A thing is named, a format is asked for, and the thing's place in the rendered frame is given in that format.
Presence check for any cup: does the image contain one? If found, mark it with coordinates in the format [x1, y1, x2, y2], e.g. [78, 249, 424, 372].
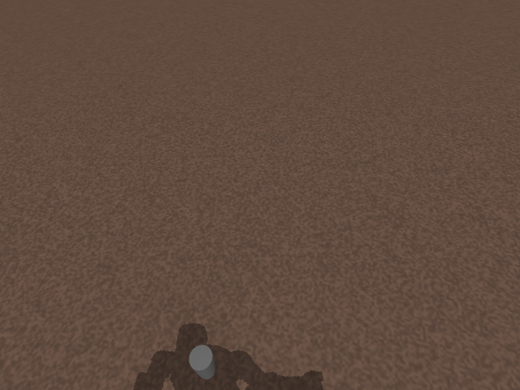
[189, 345, 215, 379]

